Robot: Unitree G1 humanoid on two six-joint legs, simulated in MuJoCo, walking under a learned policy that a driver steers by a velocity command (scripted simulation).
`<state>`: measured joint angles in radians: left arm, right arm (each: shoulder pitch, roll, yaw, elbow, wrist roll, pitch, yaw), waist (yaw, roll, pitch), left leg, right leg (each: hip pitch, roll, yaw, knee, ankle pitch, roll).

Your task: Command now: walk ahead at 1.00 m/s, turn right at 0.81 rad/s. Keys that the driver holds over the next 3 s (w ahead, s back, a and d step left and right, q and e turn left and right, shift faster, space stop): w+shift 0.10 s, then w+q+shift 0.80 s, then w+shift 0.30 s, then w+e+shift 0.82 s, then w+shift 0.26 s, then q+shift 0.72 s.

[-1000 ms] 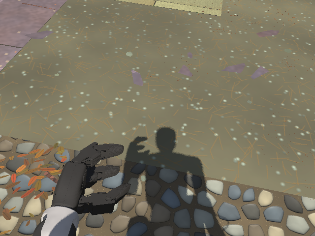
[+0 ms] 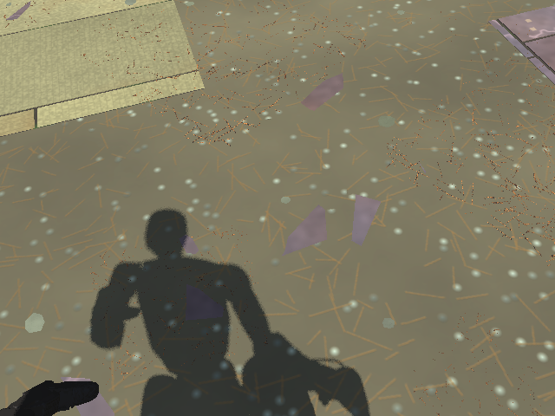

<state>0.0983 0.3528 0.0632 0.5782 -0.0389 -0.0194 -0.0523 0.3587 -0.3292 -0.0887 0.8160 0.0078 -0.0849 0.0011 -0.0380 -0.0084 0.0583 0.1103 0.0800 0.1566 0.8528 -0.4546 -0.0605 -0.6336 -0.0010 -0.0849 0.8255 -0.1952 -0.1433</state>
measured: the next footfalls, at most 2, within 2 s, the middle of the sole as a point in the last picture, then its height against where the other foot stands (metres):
left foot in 0.46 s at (266, 326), level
right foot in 0.90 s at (286, 190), level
